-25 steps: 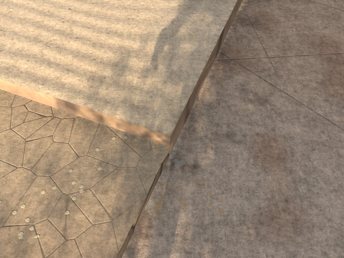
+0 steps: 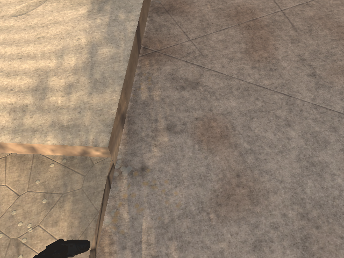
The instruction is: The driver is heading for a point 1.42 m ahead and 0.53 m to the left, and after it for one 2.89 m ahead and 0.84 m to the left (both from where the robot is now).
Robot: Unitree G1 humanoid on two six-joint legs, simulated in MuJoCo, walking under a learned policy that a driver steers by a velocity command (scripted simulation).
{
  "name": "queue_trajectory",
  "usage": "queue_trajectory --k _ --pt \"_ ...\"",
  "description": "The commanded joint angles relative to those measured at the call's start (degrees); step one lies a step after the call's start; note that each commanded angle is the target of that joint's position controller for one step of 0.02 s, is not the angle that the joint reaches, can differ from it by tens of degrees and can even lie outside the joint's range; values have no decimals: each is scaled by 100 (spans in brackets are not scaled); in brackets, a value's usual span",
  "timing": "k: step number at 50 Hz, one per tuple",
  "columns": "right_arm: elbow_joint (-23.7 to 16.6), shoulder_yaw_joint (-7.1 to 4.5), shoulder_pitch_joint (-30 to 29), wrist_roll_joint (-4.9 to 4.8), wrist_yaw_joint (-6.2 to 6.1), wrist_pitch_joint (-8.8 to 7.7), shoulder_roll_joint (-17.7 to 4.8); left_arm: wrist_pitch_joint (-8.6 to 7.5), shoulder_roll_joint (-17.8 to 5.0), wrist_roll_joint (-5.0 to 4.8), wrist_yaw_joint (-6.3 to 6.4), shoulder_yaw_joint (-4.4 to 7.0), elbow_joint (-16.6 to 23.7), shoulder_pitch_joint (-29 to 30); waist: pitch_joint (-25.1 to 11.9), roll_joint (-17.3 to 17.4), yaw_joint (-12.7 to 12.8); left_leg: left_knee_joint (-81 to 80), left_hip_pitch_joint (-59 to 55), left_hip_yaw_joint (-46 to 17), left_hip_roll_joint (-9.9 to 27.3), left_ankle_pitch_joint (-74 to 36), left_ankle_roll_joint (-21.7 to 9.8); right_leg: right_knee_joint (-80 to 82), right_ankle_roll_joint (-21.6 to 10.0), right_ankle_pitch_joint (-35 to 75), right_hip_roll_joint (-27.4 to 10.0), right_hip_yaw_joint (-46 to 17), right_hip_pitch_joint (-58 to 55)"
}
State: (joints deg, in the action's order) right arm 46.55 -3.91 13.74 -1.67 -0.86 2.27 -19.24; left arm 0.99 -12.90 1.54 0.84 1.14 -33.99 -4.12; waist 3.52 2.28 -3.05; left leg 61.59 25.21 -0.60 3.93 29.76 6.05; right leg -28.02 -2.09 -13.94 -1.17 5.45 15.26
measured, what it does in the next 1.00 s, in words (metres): walks ahead, turning left: left foot, then right foot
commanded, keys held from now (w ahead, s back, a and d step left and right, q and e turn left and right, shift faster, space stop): q+shift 0.14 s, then w+q+shift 0.54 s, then w+e+shift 0.32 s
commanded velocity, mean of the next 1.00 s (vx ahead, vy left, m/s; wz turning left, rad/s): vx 0.63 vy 0.00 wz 0.56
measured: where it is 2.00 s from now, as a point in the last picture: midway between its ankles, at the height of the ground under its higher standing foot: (44, 88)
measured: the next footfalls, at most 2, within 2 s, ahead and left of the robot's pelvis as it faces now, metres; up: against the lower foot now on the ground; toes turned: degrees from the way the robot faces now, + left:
left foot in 0.36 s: +0.00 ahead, +0.15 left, +0.00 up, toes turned +27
right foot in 0.76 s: +0.46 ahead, +0.21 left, +0.00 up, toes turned +40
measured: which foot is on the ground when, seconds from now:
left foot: up 0.00-0.34, down 0.36-0.74, up 0.76-1.00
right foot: down 0.00-0.36, up 0.38-0.74, down 0.76-1.00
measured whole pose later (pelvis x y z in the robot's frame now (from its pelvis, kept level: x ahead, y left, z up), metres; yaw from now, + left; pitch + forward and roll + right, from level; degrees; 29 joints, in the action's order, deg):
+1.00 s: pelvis +0.40 +0.28 +0.00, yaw +34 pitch +2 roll -2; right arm 31.7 2.6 -3.1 5.0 1.2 -3.1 -10.4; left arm -4.0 -14.1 1.3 -0.2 2.4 -56.2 -35.6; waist -1.5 2.0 5.2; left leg 101.4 55.4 -2.7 2.3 23.7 -4.3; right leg -25.7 -5.1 -16.6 7.2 -4.1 11.8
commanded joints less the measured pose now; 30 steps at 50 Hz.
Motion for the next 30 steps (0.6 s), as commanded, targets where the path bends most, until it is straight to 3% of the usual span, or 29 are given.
queue_trajectory --k 1,3,7,8,10,13,16,17,18,19,20,21,23,25,27,30 --pt "-434 -213 65 -40 -134 83 -587 -56 -958 17 166 373 195 -2 -581 -1081 282 562 556 30 52 -422 133 1101 -1116 2105 -1630 -580 -721" --pt "-625 -180 -117 5 -129 131 -409 -48 -875 35 221 374 92 0 -465 -989 333 196 715 46 201 -654 136 1225 -1097 1466 -1704 -470 -794" --pt "-987 -107 -278 74 48 143 -181 -49 -1047 3 213 484 -26 94 -530 -865 370 -727 422 227 377 -700 -8 1229 -1149 1428 -1913 -188 -901" --pt "-1054 -106 -263 55 101 144 -188 -70 -1176 -57 167 549 -56 -47 -690 -858 436 -864 349 320 401 -662 -112 1411 -1139 540 -2024 -241 -986" --pt "-1186 -141 -292 3 209 108 -309 -177 -1409 -220 90 644 -147 -193 -642 -946 425 -1053 359 393 455 -482 -392 1854 -1024 -1338 -2247 -553 -1035" --pt "-1134 -185 -209 -72 272 61 -350 -324 -1496 -343 -21 705 -220 -53 -319 -786 221 -1545 170 554 468 -184 -824 2150 -753 -2190 -2279 -470 -1053" --pt "-827 -206 302 -93 262 65 -249 -348 -1451 -424 -147 716 -231 267 -215 -473 -156 -2393 -760 1074 244 -477 -1160 1703 -491 -2182 -1956 206 -773" --pt "-560 -240 845 -72 234 44 -259 -343 -1343 -424 -155 692 -209 513 -247 -221 -442 -2854 -1495 1404 -63 -781 -1273 1029 -334 -2083 -1632 620 -403" --pt "-178 -383 1765 -50 166 8 -513 -363 -1009 -346 -158 597 -160 681 -329 414 -779 -3167 -2517 1266 -378 -621 -1497 -632 -115 -1246 -1065 1130 239" --pt "-39 -360 2395 443 277 3 -745 -195 -507 188 -274 339 -177 496 -177 1541 -1025 -3840 -3228 -956 516 522 -1808 -3406 71 -2227 -553 1300 2108" --pt "-451 -382 1724 394 244 -51 -1252 -248 -307 271 -363 253 479 1018 66 2083 -663 -5060 -3265 -3996 1349 817 -2427 -4383 395 -2328 341 81 4154" --pt "-669 -359 1226 341 232 -135 -1154 -301 -684 392 -387 282 518 1145 235 889 -540 -5314 -3363 -3833 1660 967 -2495 -4670 427 -1646 -165 -485 4694" --pt "-665 -303 1078 334 190 -258 -1003 -431 -1085 273 -415 348 200 616 111 71 -205 -5162 -3114 -2910 1270 346 -2330 -4118 448 -555 -469 -575 4042" --pt "-607 -196 1000 254 157 -410 -829 -367 -1180 276 -446 347 84 471 145 3 -22 -5413 -2712 -2392 867 -276 -2148 -3510 548 -10 -428 -583 3349" --pt "-465 -182 1139 210 160 -530 -818 -281 -1055 191 -454 283 124 618 284 -34 13 -5512 -2633 -2052 634 -1239 -2143 -3067 613 251 -261 -442 3241" --pt "-338 -220 1194 220 151 -586 -849 -291 -778 64 -440 128 298 1059 352 96 -62 -5288 -2432 -1598 294 -2763 -2079 -1971 635 562 0 -262 2839"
